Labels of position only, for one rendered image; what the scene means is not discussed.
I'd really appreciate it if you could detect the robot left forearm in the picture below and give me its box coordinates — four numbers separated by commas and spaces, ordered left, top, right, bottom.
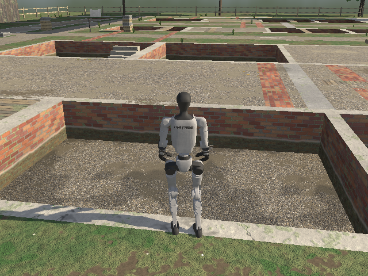
158, 140, 166, 155

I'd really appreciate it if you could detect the left robot upper arm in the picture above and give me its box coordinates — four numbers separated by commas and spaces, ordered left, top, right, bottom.
159, 117, 172, 148

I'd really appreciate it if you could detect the right robot upper arm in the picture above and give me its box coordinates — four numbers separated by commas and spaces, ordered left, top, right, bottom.
196, 117, 209, 148

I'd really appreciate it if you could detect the robot head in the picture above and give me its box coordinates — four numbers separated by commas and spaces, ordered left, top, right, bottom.
174, 92, 194, 120

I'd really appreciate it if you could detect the robot right forearm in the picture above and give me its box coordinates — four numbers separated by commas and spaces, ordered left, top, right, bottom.
202, 140, 210, 155

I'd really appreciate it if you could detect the left robot hand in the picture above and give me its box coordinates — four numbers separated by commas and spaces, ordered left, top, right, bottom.
159, 152, 172, 162

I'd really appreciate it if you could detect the right robot hand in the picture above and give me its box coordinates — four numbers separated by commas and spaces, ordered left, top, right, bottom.
196, 152, 209, 162

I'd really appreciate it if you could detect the robot right thigh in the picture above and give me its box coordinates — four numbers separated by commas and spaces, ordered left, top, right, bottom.
191, 160, 204, 200

